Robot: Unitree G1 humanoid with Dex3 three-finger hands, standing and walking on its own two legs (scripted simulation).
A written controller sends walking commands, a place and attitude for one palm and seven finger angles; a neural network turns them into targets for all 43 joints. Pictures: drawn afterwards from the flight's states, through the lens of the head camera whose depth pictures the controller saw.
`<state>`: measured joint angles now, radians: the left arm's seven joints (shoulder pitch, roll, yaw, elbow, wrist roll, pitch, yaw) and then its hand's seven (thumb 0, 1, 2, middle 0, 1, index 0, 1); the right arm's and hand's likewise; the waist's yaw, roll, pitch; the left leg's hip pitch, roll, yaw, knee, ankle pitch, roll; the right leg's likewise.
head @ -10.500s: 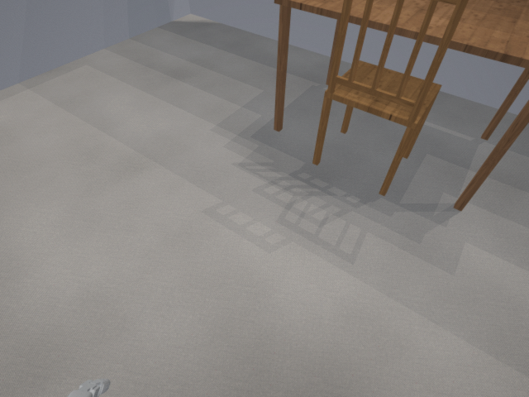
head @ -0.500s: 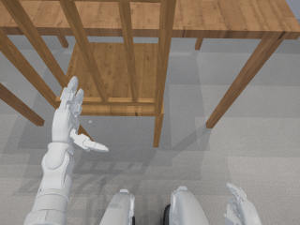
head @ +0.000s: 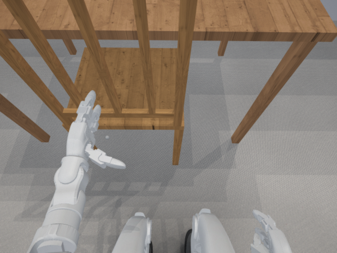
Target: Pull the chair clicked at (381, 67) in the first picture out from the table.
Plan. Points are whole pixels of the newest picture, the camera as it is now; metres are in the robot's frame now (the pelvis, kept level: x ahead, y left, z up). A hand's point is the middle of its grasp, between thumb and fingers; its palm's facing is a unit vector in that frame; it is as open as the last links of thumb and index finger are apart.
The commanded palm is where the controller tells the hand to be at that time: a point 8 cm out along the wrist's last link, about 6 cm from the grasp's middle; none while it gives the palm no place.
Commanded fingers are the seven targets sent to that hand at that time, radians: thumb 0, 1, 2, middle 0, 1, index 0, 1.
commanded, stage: aim the fingers beside a spindle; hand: left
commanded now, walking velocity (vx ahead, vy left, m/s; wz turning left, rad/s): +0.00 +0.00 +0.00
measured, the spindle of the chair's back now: (103, 71) +0.52 +0.18 +0.07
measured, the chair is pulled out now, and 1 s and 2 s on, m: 0.00 0.00 0.00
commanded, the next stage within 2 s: push the fingers through the gap in 1.26 s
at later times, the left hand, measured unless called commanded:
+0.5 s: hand (106, 132) +0.38 +0.16 +0.03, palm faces +0.03 -1.00 -0.06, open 16.9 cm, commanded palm +0.35 +0.21 +0.03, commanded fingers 0.00 -0.50 0.30 -0.06 -0.08 -0.06 -0.08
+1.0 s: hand (104, 136) +0.37 +0.17 +0.01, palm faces +0.00 -1.00 -0.04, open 16.9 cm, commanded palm +0.35 +0.22 +0.02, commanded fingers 0.00 -0.50 0.30 -0.06 -0.08 -0.06 -0.08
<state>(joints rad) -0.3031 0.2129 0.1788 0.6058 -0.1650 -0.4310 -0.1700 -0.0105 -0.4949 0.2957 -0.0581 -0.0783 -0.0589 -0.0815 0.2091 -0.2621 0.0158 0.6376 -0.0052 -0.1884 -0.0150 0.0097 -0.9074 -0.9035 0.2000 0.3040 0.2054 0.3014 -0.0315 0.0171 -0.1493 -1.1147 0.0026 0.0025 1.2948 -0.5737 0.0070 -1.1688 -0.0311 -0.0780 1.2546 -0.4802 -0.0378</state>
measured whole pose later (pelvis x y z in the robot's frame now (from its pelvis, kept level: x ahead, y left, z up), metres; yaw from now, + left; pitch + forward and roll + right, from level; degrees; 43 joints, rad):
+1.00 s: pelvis +0.00 +0.00 +0.00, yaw +0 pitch +23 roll -1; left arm -0.29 0.23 0.20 0.57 -0.17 -0.45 -0.17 -0.01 -0.49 0.30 -0.06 -0.08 -0.06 -0.08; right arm 0.19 -0.26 0.01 0.63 -0.01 -0.18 -0.01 0.01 -0.91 -0.90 0.20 0.30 0.20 0.30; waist -0.03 0.02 -0.15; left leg -1.12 0.01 0.00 1.30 -0.58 0.00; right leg -1.17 -0.02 -0.08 1.26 -0.48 -0.04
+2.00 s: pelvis +0.00 +0.00 +0.00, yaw -1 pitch +24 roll +0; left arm -0.52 0.26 0.26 0.77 -0.12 -0.48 -0.13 -0.01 -0.49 0.30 -0.06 -0.08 -0.06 -0.08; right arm 0.23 -0.27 0.01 0.67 -0.03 -0.17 -0.01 0.01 -0.91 -0.90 0.20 0.30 0.20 0.30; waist -0.07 0.02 -0.14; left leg -1.16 0.01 0.00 1.31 -0.58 0.00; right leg -1.22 -0.02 -0.07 1.27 -0.48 -0.04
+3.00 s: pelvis -0.01 +0.01 -0.01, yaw -1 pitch +26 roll -2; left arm -0.77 0.35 0.33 1.05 -0.07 -0.53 -0.12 -0.01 -0.50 0.30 -0.06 -0.08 -0.06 -0.08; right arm 0.29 -0.27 0.02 0.69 -0.04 -0.11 0.03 0.01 -0.91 -0.90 0.20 0.30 0.20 0.30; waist -0.12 0.02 -0.15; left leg -1.22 0.01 0.00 1.33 -0.57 0.02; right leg -1.27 -0.01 -0.07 1.26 -0.45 -0.03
